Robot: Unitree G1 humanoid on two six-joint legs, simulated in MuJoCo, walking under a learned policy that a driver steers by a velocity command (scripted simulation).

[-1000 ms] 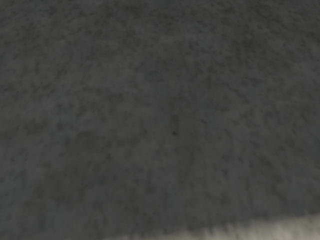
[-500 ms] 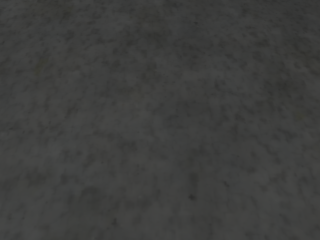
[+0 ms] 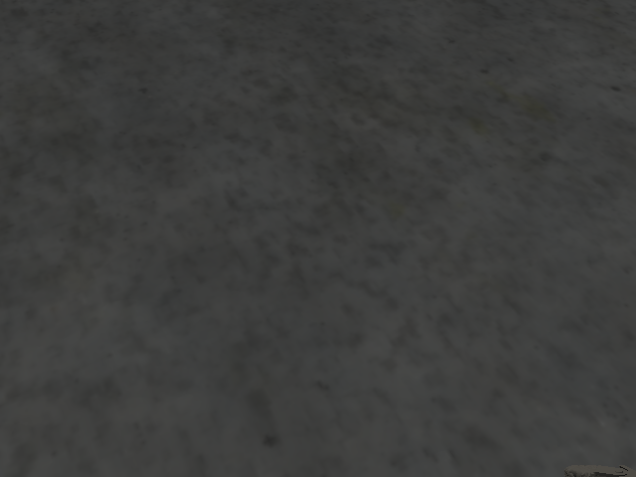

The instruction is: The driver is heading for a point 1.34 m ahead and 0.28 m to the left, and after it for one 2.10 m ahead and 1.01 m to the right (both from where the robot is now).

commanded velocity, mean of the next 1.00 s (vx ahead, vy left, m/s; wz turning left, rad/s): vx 0.00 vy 0.00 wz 0.36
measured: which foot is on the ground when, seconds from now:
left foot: down 0.00-0.22, up 0.24-0.60, down 0.62-1.00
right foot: up 0.00-0.20, down 0.22-0.62, up 0.64-1.00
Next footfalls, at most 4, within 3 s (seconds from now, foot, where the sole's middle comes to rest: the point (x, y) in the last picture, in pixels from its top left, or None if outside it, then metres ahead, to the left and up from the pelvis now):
0.22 right None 0.03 -0.16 -0.78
0.62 left None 0.01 0.10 -0.78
1.14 right None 0.08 -0.10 -0.78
1.58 left None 0.11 0.13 -0.78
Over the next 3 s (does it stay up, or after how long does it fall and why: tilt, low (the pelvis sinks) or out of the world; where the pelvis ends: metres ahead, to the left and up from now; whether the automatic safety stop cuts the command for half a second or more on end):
stays up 0.69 0.37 -0.03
